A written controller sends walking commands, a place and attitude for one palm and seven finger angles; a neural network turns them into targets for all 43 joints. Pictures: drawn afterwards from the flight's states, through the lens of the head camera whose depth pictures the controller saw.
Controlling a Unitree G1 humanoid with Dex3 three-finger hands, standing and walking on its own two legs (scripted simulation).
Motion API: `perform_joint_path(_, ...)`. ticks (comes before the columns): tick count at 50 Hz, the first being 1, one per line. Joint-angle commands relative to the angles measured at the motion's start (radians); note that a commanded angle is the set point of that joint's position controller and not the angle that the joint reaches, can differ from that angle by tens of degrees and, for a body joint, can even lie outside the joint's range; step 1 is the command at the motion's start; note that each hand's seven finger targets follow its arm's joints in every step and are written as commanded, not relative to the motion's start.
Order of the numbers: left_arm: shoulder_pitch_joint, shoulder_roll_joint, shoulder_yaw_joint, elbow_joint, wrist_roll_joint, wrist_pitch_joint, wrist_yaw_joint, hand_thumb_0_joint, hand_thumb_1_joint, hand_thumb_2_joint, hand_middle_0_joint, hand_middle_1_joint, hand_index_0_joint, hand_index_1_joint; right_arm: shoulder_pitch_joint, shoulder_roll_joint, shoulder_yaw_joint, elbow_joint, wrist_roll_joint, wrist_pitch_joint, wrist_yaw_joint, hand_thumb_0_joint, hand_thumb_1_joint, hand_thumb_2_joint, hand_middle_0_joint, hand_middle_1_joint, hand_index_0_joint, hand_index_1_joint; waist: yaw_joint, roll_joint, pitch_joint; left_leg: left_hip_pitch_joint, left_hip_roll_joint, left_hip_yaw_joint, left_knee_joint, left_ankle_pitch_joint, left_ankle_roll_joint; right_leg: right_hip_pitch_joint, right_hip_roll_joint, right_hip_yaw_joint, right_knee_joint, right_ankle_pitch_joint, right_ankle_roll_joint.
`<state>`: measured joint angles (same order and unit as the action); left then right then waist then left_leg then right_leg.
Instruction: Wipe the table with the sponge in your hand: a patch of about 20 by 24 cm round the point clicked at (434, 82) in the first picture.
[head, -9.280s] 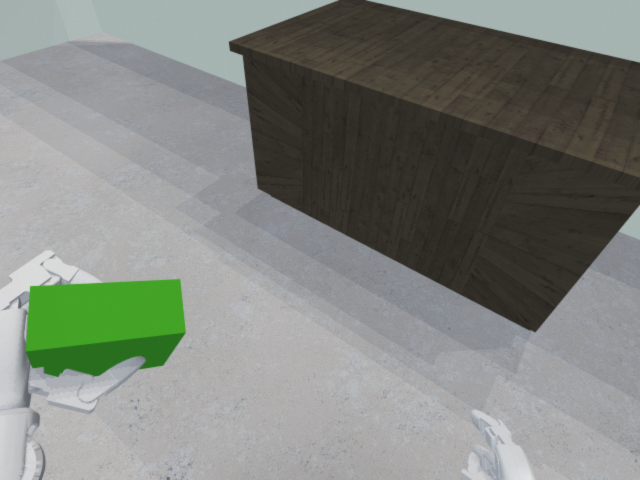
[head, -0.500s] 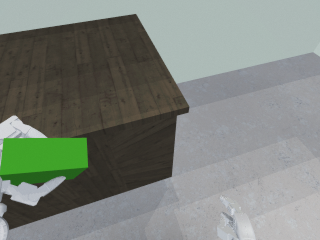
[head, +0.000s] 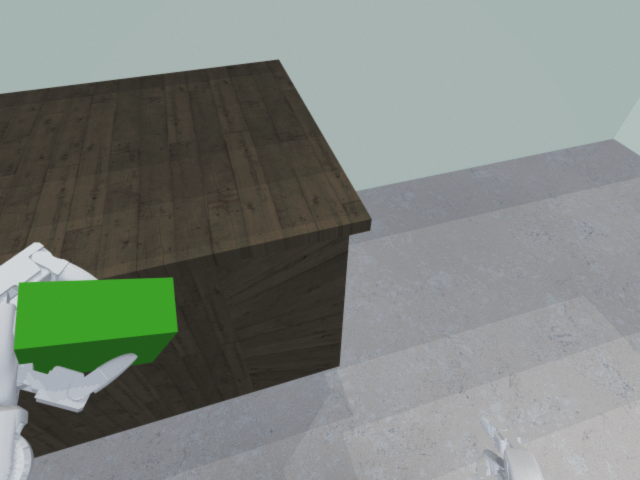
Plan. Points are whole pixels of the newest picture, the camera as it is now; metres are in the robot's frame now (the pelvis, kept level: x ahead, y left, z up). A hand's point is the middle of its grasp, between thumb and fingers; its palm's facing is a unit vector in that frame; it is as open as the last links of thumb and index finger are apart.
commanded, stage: come to a stop and stand still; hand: left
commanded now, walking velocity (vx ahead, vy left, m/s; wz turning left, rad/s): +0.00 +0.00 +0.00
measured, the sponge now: (119, 327) +0.22 +0.21 +0.15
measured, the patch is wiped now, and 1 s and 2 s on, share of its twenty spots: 0.00 0.00 0.00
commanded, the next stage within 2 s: look again from close up in 0.32 s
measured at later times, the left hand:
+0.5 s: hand (39, 286) +0.23 +0.28 +0.19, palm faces +0.43 -0.75 -0.50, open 9.8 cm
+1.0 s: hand (37, 259) +0.27 +0.31 +0.18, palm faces +0.39 -0.82 -0.41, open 9.7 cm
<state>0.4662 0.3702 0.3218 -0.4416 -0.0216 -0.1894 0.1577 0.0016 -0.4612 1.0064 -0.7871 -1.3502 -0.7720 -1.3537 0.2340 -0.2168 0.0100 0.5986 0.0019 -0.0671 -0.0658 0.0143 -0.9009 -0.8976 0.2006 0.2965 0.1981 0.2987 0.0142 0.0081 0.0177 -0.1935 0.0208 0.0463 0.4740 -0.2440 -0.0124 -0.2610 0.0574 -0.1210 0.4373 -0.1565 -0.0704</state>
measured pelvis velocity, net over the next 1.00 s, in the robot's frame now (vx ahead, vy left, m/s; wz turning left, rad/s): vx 0.04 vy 0.07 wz -0.02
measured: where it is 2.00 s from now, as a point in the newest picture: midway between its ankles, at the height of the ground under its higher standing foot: outside the picture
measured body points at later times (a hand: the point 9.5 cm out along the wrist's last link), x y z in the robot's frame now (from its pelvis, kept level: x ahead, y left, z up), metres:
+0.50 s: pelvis -0.01 +0.01 +0.00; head +0.01 +0.00 +0.44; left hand +0.20 +0.31 +0.22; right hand +0.14 -0.22 -0.10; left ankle +0.01 +0.13 -0.74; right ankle +0.06 -0.04 -0.74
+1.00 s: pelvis +0.04 +0.07 +0.00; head +0.07 +0.07 +0.45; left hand +0.25 +0.35 +0.21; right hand +0.24 -0.16 -0.07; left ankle +0.01 +0.13 -0.74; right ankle +0.06 -0.04 -0.74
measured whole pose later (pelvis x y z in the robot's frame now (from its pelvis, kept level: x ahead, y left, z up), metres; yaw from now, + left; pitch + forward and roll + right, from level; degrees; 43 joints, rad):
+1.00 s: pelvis +0.04 +0.07 +0.00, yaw -1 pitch +1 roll -1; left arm 0.41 0.38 0.41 -0.50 -0.05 -0.23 0.13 0.00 -0.46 1.01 -0.79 -1.35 -0.78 -1.35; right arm 0.14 -0.23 0.03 0.55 -0.01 -0.12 -0.01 0.02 -0.90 -0.90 0.20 0.30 0.20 0.30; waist 0.00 0.02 0.05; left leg -0.21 -0.05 0.04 0.51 -0.32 0.07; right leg -0.28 0.04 -0.03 0.47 -0.21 -0.03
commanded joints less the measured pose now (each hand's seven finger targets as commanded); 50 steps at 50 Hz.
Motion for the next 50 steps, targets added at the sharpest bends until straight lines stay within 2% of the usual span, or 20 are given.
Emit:
perform_joint_path(1,-0.106,0.141,0.079,-0.157,-0.004,-0.044,0.011,0.000,0.100,1.300,-1.200,-1.600,-1.200,-1.600,-0.083,-0.110,-0.037,-0.143,0.000,-0.050,0.005,0.000,-0.900,-0.900,0.200,0.300,0.200,0.300,-0.013,-0.020,-0.044,-0.168,0.051,-0.077,-0.072,-0.172,0.032,0.096,-0.163,0.280,-0.191,-0.257,0.058)
perform_joint_path(4,-0.109,0.150,0.079,-0.156,-0.003,-0.032,0.013,0.000,0.100,1.300,-1.200,-1.600,-1.200,-1.600,-0.082,-0.094,-0.035,-0.138,0.001,-0.042,0.013,0.000,-0.900,-0.900,0.200,0.300,0.200,0.300,-0.016,-0.110,-0.060,-0.102,0.011,-0.050,0.058,-0.137,0.030,0.015,-0.242,0.366,-0.295,-0.424,0.045)
perform_joint_path(6,-0.131,0.181,0.106,-0.204,-0.002,-0.030,0.020,0.000,0.100,1.300,-1.200,-1.600,-1.200,-1.600,-0.094,-0.091,-0.033,-0.135,-0.005,-0.039,0.014,0.000,-0.900,-0.900,0.200,0.300,0.200,0.300,-0.015,-0.095,-0.091,-0.078,0.005,-0.053,0.075,-0.107,0.029,0.022,-0.266,0.358,-0.296,-0.411,0.028)
perform_joint_path(12,-0.087,0.197,0.117,-0.286,-0.005,-0.046,0.028,0.000,0.100,1.300,-1.200,-1.600,-1.200,-1.600,-0.101,-0.089,-0.021,-0.146,-0.013,-0.037,0.006,0.000,-0.900,-0.900,0.200,0.300,0.200,0.300,-0.004,0.091,-0.069,-0.126,0.054,-0.123,-0.132,-0.145,0.050,0.097,-0.164,0.259,-0.198,-0.335,0.051)
perform_joint_path(16,-0.080,0.180,0.113,-0.255,0.000,-0.048,0.026,0.000,0.100,1.300,-1.200,-1.600,-1.200,-1.600,-0.087,-0.099,-0.024,-0.148,-0.011,-0.040,0.006,0.000,-0.900,-0.900,0.200,0.300,0.200,0.300,-0.011,0.076,-0.046,-0.215,0.058,-0.135,-0.157,-0.190,0.044,0.152,-0.137,0.239,-0.172,-0.297,0.057)
perform_joint_path(20,-0.024,0.160,0.114,-0.184,-0.008,-0.047,0.022,0.000,0.100,1.300,-1.200,-1.600,-1.200,-1.600,-0.076,-0.103,-0.027,-0.143,-0.004,-0.048,0.003,0.000,-0.900,-0.900,0.200,0.300,0.200,0.300,-0.008,0.039,-0.094,-0.179,0.069,-0.132,-0.137,-0.048,0.040,0.204,-0.124,0.218,-0.122,-0.082,0.057)
perform_joint_path(21,-1.040,0.907,0.424,-0.426,-0.010,-0.150,0.023,0.000,0.100,1.300,-1.200,-1.600,-1.200,-1.600,0.009,-0.164,0.116,-0.281,0.038,-0.047,-0.067,0.000,-0.900,-0.900,0.200,0.300,0.200,0.300,-0.111,0.136,0.043,-0.455,0.049,-0.167,-0.137,-0.274,0.077,0.235,-0.039,0.166,0.009,-0.219,0.112)
perform_joint_path(22,-0.687,0.382,0.326,0.050,0.013,-0.110,-0.002,0.000,0.100,1.300,-1.200,-1.600,-1.200,-1.600,-0.046,-0.053,0.018,-0.175,0.057,-0.117,-0.026,0.000,-0.900,-0.900,0.200,0.300,0.200,0.300,-0.005,0.047,-0.144,-0.353,0.118,-0.118,-0.062,-0.233,0.091,0.102,-0.116,0.137,0.070,-0.348,0.096)
perform_joint_path(23,-0.584,0.380,0.302,0.016,0.002,-0.122,-0.006,0.000,0.100,1.300,-1.200,-1.600,-1.200,-1.600,-0.081,-0.085,0.011,-0.162,0.024,-0.126,0.004,0.000,-0.900,-0.900,0.200,0.300,0.200,0.300,0.005,0.020,-0.082,-0.294,0.052,-0.107,-0.058,-0.244,0.066,0.065,-0.122,0.165,-0.043,-0.378,0.085)
perform_joint_path(24,-0.415,0.329,0.272,0.173,-0.022,-0.117,-0.022,0.000,0.100,1.300,-1.200,-1.600,-1.200,-1.600,-0.048,-0.138,-0.022,-0.134,0.006,-0.125,0.012,0.000,-0.900,-0.900,0.200,0.300,0.200,0.300,0.026,-0.056,-0.067,-0.153,-0.018,-0.061,0.093,-0.200,0.039,-0.046,-0.152,0.278,-0.152,-0.373,0.046)
perform_joint_path(25,-0.319,0.262,0.202,0.146,-0.037,-0.119,-0.046,0.000,0.100,1.300,-1.200,-1.600,-1.200,-1.600,-0.018,-0.135,-0.039,-0.135,0.000,-0.116,0.026,0.000,-0.900,-0.900,0.200,0.300,0.200,0.300,0.017,-0.081,-0.095,-0.106,-0.030,-0.053,0.185,-0.178,0.030,-0.074,-0.223,0.385,-0.197,-0.369,0.012)
perform_joint_path(27,-0.136,0.134,0.105,0.012,-0.059,-0.126,-0.067,0.000,0.100,1.300,-1.200,-1.600,-1.200,-1.600,-0.024,-0.113,-0.034,-0.168,0.007,-0.116,0.062,0.000,-0.900,-0.900,0.200,0.300,0.200,0.300,0.023,-0.025,-0.118,-0.090,-0.018,-0.056,0.124,-0.147,0.034,-0.017,-0.256,0.395,-0.202,-0.329,-0.010)
perform_joint_path(30,-0.060,0.101,0.079,-0.194,-0.050,-0.142,-0.060,0.000,0.100,1.300,-1.200,-1.600,-1.200,-1.600,-0.058,-0.120,-0.031,-0.155,0.011,-0.133,0.082,0.000,-0.900,-0.900,0.200,0.300,0.200,0.300,0.016,-0.065,-0.102,-0.096,-0.005,-0.055,0.010,-0.099,0.043,0.043,-0.186,0.332,-0.188,-0.251,0.055)
perform_joint_path(32,-0.100,0.136,0.110,-0.234,-0.040,-0.137,-0.045,0.000,0.100,1.300,-1.200,-1.600,-1.200,-1.600,-0.095,-0.128,-0.028,-0.155,0.006,-0.137,0.071,0.000,-0.900,-0.900,0.200,0.300,0.200,0.300,0.012,-0.058,-0.094,-0.067,0.010,-0.079,-0.044,-0.058,0.040,0.036,-0.151,0.292,-0.167,-0.204,0.051)
perform_joint_path(35,-0.162,0.210,0.198,-0.267,-0.019,-0.132,-0.024,0.000,0.100,1.300,-1.200,-1.600,-1.200,-1.600,-0.124,-0.131,-0.026,-0.161,-0.012,-0.140,0.042,0.000,-0.900,-0.900,0.200,0.300,0.200,0.300,0.005,0.013,-0.117,-0.064,0.037,-0.123,-0.100,-0.003,0.043,0.079,-0.116,0.246,-0.108,-0.085,0.043)
perform_joint_path(36,-0.223,0.293,0.262,-0.306,-0.014,-0.135,-0.011,0.000,0.100,1.300,-1.200,-1.600,-1.200,-1.600,-0.131,-0.137,-0.024,-0.155,-0.019,-0.133,0.032,0.000,-0.900,-0.900,0.200,0.300,0.200,0.300,0.004,0.077,-0.129,-0.074,0.040,-0.132,-0.115,0.011,0.040,0.101,-0.109,0.241,-0.083,-0.038,0.040)
perform_joint_path(37,-0.210,0.236,0.226,-0.283,-0.017,-0.131,-0.012,0.000,0.100,1.300,-1.200,-1.600,-1.200,-1.600,-0.130,-0.123,-0.021,-0.160,-0.020,-0.131,0.027,0.000,-0.900,-0.900,0.200,0.300,0.200,0.300,0.001,0.116,-0.141,-0.082,0.051,-0.138,-0.121,0.035,0.041,0.132,-0.111,0.220,-0.054,0.015,0.036)
perform_joint_path(40,-0.219,0.231,0.222,-0.284,-0.021,-0.115,-0.007,0.000,0.100,1.300,-1.200,-1.600,-1.200,-1.600,-0.129,-0.123,-0.022,-0.172,-0.018,-0.122,0.020,0.000,-0.900,-0.900,0.200,0.300,0.200,0.300,0.001,0.172,-0.181,-0.058,0.052,-0.129,-0.100,0.181,0.027,0.190,-0.110,0.194,-0.010,0.162,0.031)
perform_joint_path(47,-0.014,0.114,0.137,-0.253,-0.030,-0.093,-0.023,0.000,0.100,1.300,-1.200,-1.600,-1.200,-1.600,-0.116,-0.140,-0.044,-0.192,-0.011,-0.101,0.049,0.000,-0.900,-0.900,0.200,0.300,0.200,0.300,-0.014,0.034,-0.256,0.008,0.050,-0.092,0.015,0.410,0.006,0.217,-0.139,0.216,0.057,0.355,0.000)
perform_joint_path(50,0.012,0.115,0.137,-0.211,-0.031,-0.073,-0.021,0.000,0.100,1.300,-1.200,-1.600,-1.200,-1.600,-0.128,-0.151,-0.051,-0.198,-0.008,-0.070,0.051,0.000,-0.900,-0.900,0.200,0.300,0.200,0.300,-0.019,-0.037,-0.195,-0.033,0.051,-0.088,0.019,0.302,0.009,0.161,-0.147,0.240,0.061,0.291,-0.005)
